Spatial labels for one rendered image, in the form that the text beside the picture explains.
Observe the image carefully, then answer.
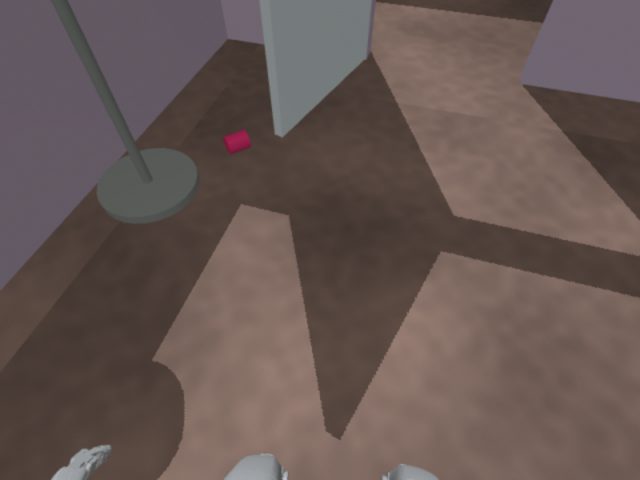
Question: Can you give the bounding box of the coat stand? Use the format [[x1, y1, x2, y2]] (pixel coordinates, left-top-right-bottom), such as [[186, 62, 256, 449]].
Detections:
[[51, 0, 200, 224]]

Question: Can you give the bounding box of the can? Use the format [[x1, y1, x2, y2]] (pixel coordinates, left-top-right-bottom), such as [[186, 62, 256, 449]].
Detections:
[[223, 130, 251, 154]]

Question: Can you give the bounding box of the left robot hand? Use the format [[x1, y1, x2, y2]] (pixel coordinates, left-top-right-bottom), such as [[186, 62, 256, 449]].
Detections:
[[51, 445, 112, 480]]

